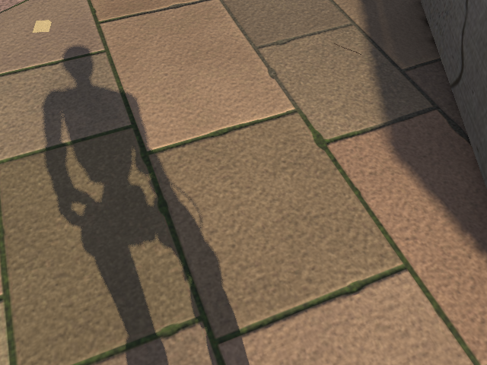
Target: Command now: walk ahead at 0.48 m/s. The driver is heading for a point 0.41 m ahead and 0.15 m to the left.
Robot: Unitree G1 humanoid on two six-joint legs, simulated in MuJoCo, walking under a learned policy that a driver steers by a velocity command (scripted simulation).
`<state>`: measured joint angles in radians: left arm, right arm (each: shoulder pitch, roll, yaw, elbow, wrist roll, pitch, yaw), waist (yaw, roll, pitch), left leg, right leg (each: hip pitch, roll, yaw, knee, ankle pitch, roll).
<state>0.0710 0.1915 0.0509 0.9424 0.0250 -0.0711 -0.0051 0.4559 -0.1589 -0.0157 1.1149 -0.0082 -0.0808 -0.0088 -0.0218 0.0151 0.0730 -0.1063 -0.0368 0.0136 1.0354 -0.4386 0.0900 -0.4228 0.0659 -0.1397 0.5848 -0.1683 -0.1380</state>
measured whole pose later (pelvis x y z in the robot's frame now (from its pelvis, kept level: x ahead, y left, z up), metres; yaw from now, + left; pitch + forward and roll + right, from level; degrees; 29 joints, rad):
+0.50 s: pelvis +0.28 +0.03 +0.00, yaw +10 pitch +0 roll +0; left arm 0.45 0.16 0.02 1.09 0.01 -0.09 0.04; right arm 0.04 -0.17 -0.04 0.91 -0.05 -0.07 0.02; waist 0.03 0.00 0.08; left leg -0.44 -0.05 0.13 0.53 -0.09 0.14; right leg 0.03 0.00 -0.23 0.62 -0.46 -0.05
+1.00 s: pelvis +0.39 +0.04 +0.02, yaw +12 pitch -1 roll +1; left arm 0.27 0.14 0.01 1.08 0.02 -0.01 0.04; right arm 0.26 -0.16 -0.01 1.05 -0.01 -0.03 -0.03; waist -0.01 0.00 0.02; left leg -0.16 -0.07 0.08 0.40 -0.22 0.08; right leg -0.22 -0.03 -0.02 0.47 -0.22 0.01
